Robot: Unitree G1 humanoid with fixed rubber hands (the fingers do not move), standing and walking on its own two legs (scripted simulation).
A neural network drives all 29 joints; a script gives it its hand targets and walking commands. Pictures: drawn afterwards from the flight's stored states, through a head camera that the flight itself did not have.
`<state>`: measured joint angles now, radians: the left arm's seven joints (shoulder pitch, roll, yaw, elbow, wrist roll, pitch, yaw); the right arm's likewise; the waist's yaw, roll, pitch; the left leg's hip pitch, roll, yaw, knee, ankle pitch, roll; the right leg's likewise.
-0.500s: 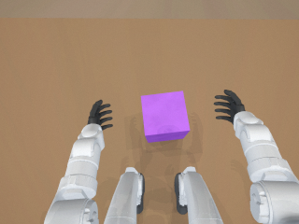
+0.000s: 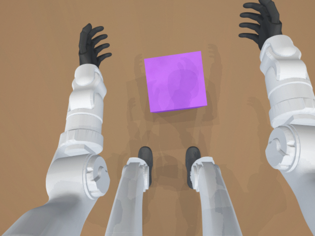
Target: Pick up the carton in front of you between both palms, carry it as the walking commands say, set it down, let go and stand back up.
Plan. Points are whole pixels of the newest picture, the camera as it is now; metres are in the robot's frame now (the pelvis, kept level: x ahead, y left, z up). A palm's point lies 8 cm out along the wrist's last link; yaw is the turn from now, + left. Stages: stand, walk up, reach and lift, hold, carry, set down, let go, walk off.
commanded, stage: reach and lift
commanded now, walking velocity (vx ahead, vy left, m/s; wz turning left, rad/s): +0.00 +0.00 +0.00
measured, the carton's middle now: (174, 86) +0.49 -0.02 -0.52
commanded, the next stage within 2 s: none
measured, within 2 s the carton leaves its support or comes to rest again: leaves its support in 1.58 s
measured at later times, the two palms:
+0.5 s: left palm (120, 87) +0.47 +0.18 -0.36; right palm (229, 75) +0.50 -0.21 -0.36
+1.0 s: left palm (128, 86) +0.49 +0.17 -0.45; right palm (217, 79) +0.50 -0.19 -0.46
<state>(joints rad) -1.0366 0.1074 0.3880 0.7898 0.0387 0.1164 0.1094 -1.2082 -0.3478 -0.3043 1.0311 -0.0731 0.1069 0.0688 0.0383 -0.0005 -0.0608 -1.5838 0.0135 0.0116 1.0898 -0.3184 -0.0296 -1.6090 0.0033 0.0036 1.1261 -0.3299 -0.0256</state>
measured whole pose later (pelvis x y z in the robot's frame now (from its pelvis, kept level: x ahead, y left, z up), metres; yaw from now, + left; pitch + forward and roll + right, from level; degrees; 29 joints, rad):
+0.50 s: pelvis -0.05 +0.01 -0.20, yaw +1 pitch +46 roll +4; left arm -1.22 0.20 0.20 0.88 -0.19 0.11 0.20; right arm -1.35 -0.47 -0.08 1.08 0.17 0.09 -0.02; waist 0.03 0.02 0.13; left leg -2.19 -0.01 0.02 1.90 -0.51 -0.03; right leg -2.21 0.00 0.04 1.93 -0.51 0.00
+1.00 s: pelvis -0.05 +0.01 -0.28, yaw +1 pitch +37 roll +3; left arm -1.44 0.29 0.09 1.12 -0.30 0.02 0.18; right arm -1.50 -0.46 0.04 1.19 0.27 0.03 -0.08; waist 0.01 0.04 0.38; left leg -2.26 -0.03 0.00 2.18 -0.56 -0.05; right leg -2.29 -0.01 0.02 2.22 -0.57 -0.02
